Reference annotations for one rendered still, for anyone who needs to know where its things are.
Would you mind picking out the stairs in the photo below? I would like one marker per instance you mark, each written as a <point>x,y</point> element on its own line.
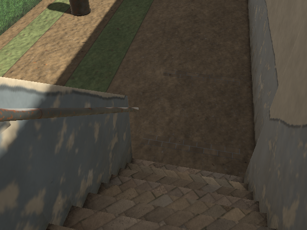
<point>148,195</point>

